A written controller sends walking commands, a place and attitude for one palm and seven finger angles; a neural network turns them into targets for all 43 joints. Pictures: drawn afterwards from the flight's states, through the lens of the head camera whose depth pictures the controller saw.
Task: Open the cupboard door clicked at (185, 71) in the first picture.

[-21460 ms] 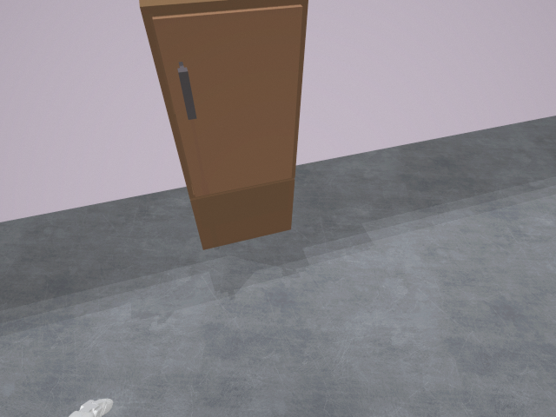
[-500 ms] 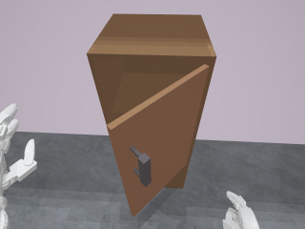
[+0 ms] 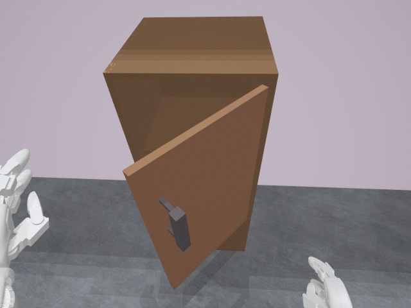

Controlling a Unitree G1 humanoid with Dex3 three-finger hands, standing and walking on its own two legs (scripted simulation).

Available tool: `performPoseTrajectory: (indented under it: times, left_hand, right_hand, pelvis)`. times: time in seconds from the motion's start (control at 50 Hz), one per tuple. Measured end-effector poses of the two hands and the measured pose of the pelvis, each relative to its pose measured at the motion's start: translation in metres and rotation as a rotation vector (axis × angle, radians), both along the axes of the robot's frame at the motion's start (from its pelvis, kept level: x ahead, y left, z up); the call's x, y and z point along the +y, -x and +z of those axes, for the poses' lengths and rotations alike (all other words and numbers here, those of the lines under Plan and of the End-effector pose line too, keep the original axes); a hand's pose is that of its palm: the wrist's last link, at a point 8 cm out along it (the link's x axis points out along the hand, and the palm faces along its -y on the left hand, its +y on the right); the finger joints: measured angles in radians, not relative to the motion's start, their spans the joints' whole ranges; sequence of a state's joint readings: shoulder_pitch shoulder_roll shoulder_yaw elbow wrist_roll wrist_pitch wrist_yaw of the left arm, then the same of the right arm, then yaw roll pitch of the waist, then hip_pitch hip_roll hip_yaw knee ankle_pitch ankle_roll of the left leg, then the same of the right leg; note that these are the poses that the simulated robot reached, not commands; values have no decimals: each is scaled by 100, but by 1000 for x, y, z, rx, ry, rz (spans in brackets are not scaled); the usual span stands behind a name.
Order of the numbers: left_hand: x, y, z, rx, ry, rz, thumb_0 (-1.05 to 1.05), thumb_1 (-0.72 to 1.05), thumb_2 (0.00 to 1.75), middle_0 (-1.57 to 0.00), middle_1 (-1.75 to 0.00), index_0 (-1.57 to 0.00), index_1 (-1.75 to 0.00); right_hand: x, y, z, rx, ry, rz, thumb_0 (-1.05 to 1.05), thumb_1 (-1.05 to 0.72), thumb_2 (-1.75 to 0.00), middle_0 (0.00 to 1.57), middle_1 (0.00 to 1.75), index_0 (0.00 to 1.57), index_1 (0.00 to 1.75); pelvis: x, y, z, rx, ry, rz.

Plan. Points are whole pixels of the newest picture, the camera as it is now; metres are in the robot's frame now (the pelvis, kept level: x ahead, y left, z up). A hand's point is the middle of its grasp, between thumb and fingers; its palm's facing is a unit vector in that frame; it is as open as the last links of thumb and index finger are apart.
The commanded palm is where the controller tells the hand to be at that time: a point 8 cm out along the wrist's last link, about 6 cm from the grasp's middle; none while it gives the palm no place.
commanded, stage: step back with the hand held close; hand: left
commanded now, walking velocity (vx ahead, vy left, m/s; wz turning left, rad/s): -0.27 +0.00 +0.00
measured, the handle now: (174, 223) +0.28 +0.11 +0.01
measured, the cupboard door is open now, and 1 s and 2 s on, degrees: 48 48 48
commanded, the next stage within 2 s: stop stepping back and stand still in 1.02 s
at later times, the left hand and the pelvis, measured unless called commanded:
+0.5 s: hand (0, 245) +0.15 +0.30 +0.16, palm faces +0.33 -0.79 -0.52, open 7.4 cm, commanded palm +0.09 +0.34 +0.17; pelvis -0.06 +0.05 -0.01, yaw -2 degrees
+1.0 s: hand out of the picture +0.02 +0.38 +0.17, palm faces +0.48 -0.79 -0.38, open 7.4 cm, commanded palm -0.06 +0.40 +0.17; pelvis -0.19 +0.10 -0.02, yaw +2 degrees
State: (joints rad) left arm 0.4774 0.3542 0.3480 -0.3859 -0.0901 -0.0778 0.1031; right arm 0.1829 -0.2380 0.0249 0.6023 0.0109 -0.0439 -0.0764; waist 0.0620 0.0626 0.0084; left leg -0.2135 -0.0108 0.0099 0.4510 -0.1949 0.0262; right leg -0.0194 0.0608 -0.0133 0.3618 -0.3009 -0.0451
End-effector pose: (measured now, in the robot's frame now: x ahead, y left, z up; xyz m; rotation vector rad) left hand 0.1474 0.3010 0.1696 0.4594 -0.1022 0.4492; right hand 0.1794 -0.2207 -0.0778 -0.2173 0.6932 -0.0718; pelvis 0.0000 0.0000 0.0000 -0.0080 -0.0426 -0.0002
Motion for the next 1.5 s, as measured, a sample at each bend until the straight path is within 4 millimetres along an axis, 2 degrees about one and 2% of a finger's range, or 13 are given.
performPoseTrajectory:
  times: [0.16,0.34,0.62,0.76,0.88,0.98,1.08,1.14,1.2,1.26,1.34,1.4,1.5]
  left_hand:
    - [2,-12,-3,33,-53,-56,1,89,90,-21,-30,-21,-30]
    - [11,-4,1,34,-102,-166,1,89,90,-21,-30,-21,-30]
    - [61,81,6,-39,-167,-71,1,89,90,-21,-30,-21,-30]
    - [66,131,1,-55,-110,-34,1,89,90,-21,-30,-21,-30]
    - [85,152,-3,-157,-98,-81,1,89,90,-21,-30,-21,-30]
    - [113,165,5,-229,-106,-69,1,88,90,-21,-30,-21,-30]
    - [121,215,18,-243,-129,-101,1,89,90,-21,-30,-21,-30]
    - [119,259,14,-279,-206,-148,1,89,90,-21,-30,-21,-30]
    - [135,287,11,-327,-154,-148,1,89,90,-21,-30,-21,-30]
    - [168,296,6,-404,-94,-74,1,88,90,-21,-30,-22,-30]
    - [202,285,4,-377,-16,-16,1,89,90,-21,-30,-21,-30]
    - [197,284,12,-290,0,-106,1,89,90,-20,-30,-20,-30]
    - [169,314,32,-150,-50,-342,2,89,90,-20,-30,-20,-30]
  right_hand:
    - [-13,8,3,59,32,-67,1,-90,-90,20,30,21,30]
    - [-8,41,13,70,67,-141,1,-91,-90,20,30,20,30]
    - [43,107,-2,56,59,-67,1,-90,-90,20,30,21,30]
    - [65,131,-16,98,37,10,1,-90,-90,20,30,21,30]
    - [76,153,-7,47,92,-21,1,-90,-90,21,30,21,30]
    - [90,173,10,-33,112,-15,1,-90,-90,20,30,21,30]
    - [111,204,18,-66,77,22,1,-90,-90,20,30,21,30]
    - [120,223,5,-84,75,45,1,-90,-90,20,30,21,30]
    - [136,259,-2,12,100,28,1,-90,-90,20,30,21,30]
    - [155,293,-2,47,136,13,1,-90,-90,20,30,21,30]
    - [184,339,1,54,105,-7,1,-90,-90,20,30,21,30]
    - [204,376,14,76,39,-39,1,-90,-90,20,30,21,30]
    - [214,423,35,103,16,-131,1,-90,-90,21,30,21,30]
  pelvis:
    - [4,7,0,36,11,-19]
    - [23,30,-2,45,20,-44]
    - [55,91,-12,51,46,20]
    - [64,129,-14,58,67,41]
    - [82,144,-23,-7,103,28]
    - [96,182,-21,-18,124,26]
    - [110,226,-20,34,130,55]
    - [120,253,-40,44,71,-6]
    - [137,263,-36,17,92,8]
    - [154,274,-34,20,83,10]
    - [176,313,-19,-19,76,2]
    - [186,333,0,-18,89,-17]
    - [202,351,22,20,100,-72]
